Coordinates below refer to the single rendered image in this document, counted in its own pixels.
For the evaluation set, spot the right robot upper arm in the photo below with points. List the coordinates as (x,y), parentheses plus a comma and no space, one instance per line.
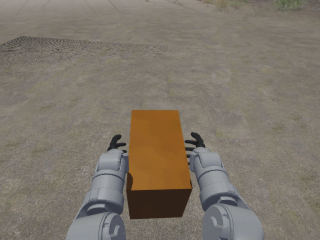
(227,222)

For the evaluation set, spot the robot right forearm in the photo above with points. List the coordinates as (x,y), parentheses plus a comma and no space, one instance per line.
(213,180)

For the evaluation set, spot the carton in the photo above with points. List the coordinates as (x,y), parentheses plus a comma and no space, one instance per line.
(158,181)

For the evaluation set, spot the left robot upper arm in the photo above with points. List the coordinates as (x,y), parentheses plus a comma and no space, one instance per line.
(102,226)

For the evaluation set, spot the robot left hand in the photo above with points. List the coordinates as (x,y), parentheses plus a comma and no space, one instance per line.
(115,145)

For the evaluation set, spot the robot left forearm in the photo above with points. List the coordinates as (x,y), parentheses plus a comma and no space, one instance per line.
(106,191)

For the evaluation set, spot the robot right hand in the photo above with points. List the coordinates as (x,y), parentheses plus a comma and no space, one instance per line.
(198,143)

